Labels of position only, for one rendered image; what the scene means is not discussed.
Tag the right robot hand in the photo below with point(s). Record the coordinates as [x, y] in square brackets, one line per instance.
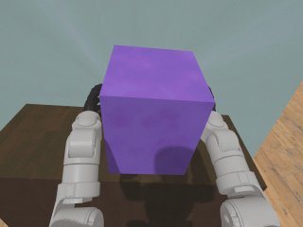
[214, 108]

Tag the robot right forearm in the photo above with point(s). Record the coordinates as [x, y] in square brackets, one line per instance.
[234, 177]

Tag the carton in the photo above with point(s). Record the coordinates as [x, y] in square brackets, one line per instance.
[154, 105]

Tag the robot left forearm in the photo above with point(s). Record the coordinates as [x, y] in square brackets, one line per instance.
[81, 159]

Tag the robot left upper arm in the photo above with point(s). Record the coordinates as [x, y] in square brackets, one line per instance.
[78, 217]

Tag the left robot hand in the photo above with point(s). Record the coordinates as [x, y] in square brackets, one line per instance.
[91, 104]

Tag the robot right upper arm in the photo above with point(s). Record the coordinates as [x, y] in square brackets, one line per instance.
[248, 212]

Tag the pedestal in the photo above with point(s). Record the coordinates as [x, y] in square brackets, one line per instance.
[32, 148]

